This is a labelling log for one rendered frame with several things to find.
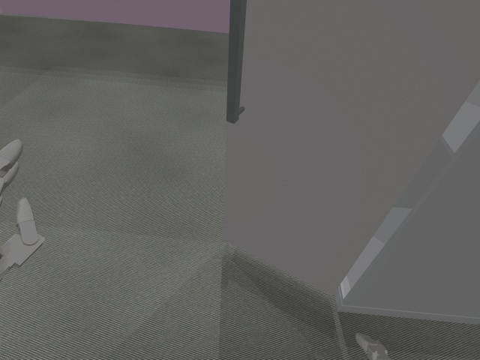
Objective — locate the handle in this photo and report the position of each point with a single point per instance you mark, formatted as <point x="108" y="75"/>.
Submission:
<point x="236" y="46"/>

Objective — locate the left robot hand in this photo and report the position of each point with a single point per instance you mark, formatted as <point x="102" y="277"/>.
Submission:
<point x="20" y="246"/>

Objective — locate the right robot hand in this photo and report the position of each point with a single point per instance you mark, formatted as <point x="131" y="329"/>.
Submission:
<point x="374" y="349"/>

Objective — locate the fridge door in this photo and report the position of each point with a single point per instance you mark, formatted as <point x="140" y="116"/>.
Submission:
<point x="343" y="102"/>

